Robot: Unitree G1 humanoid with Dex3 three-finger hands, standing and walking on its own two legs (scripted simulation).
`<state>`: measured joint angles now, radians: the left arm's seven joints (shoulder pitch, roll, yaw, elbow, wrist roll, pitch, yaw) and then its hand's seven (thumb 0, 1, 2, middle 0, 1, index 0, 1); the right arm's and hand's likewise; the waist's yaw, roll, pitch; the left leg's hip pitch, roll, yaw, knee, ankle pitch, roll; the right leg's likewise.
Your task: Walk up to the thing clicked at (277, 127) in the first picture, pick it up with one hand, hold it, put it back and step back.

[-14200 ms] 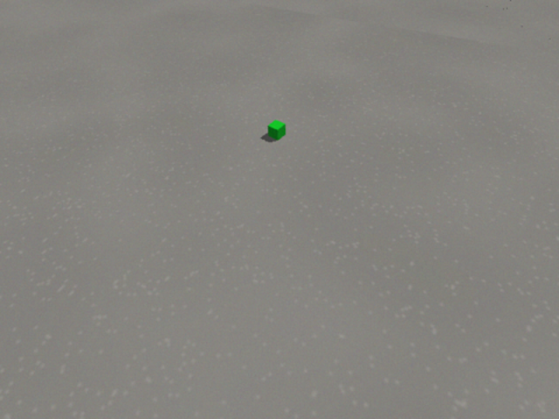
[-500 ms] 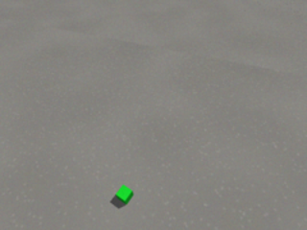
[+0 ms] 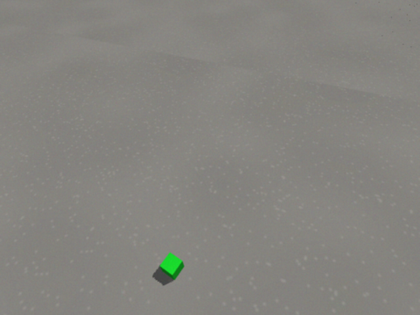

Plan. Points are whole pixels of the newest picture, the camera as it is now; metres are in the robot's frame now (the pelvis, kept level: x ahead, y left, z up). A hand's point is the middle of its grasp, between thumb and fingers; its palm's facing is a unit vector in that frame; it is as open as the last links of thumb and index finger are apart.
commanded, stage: stand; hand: left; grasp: from above
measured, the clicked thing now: (172, 266) +0.47 +0.23 -0.75
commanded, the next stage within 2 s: rise first in 0.24 s
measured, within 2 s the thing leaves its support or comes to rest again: neither
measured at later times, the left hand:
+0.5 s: hand out of the picture +0.13 +0.25 -0.16, palm faces +0.04 -0.94 -0.34, open 8.0 cm
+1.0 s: hand out of the picture +0.13 +0.27 -0.21, palm faces -0.06 -0.86 -0.51, open 13.9 cm
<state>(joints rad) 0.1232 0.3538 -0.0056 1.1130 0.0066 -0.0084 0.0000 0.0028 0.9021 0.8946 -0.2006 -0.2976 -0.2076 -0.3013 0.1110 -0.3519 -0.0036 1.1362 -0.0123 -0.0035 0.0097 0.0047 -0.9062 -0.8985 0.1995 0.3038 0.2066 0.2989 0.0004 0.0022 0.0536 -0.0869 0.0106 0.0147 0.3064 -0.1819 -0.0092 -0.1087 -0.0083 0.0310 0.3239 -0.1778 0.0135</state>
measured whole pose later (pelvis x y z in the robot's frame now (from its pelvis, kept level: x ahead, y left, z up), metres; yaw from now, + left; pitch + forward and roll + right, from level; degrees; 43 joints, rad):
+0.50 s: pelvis -0.01 +0.00 -0.01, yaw +2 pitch +4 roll +0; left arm -0.03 0.33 0.09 1.08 0.05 -0.02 0.00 0.01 0.73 0.94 -0.17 -0.49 -0.16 -0.49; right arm 0.19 -0.30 -0.01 0.88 0.03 -0.05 -0.03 0.01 -0.89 -0.90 0.20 0.30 0.20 0.30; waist -0.01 0.00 0.04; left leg -0.31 0.01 -0.01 0.50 -0.25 -0.01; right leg -0.32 -0.01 0.00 0.50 -0.25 0.01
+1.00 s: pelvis +0.00 +0.00 -0.07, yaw +2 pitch +14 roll -1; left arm 0.16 0.28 0.13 0.59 0.25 0.27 0.09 0.00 -0.48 0.96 -0.08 -1.06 -0.09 -1.07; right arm 0.23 -0.25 -0.03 0.60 0.01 -0.11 -0.03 0.01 -0.88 -0.89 0.20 0.30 0.21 0.30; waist -0.01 0.01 -0.09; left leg -0.75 0.01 -0.03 0.99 -0.48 -0.01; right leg -0.73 0.00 -0.01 0.96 -0.46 0.02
